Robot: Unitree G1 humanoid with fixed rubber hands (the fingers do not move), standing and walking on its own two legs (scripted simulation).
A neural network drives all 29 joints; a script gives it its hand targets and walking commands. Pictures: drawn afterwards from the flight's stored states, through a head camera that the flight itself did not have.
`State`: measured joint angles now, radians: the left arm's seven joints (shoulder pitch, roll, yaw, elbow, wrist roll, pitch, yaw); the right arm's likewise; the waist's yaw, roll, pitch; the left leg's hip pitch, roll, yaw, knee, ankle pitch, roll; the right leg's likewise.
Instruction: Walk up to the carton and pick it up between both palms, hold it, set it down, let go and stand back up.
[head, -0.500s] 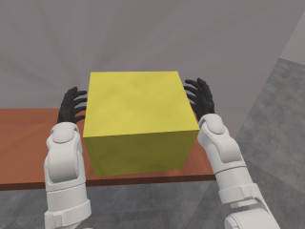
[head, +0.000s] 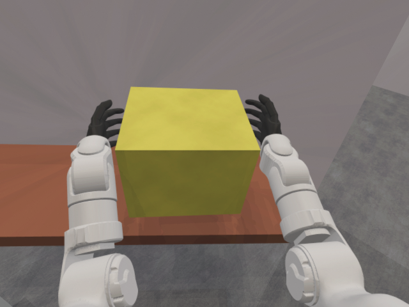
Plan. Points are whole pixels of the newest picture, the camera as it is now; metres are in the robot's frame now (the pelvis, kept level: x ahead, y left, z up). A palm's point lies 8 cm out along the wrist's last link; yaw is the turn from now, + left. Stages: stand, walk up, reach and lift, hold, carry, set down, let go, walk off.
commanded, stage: hold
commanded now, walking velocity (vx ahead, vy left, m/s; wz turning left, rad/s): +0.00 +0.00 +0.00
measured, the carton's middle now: (185, 150) +0.40 +0.03 +0.14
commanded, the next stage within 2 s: none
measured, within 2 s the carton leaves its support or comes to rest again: neither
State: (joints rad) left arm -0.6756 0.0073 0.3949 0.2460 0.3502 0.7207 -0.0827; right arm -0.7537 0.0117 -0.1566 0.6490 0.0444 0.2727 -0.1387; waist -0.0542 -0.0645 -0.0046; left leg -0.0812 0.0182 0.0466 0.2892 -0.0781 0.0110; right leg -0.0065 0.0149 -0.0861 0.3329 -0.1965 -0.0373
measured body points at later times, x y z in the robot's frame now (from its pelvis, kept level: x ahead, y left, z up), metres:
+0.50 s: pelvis +0.02 +0.01 +0.00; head -0.02 +0.04 +0.45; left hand +0.35 +0.19 +0.17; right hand +0.37 -0.13 +0.18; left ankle +0.06 +0.12 -0.75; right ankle +0.01 -0.09 -0.75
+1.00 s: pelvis -0.01 +0.00 +0.00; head -0.07 +0.03 +0.44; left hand +0.37 +0.19 +0.21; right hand +0.38 -0.13 +0.22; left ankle +0.06 +0.12 -0.75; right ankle +0.00 -0.09 -0.75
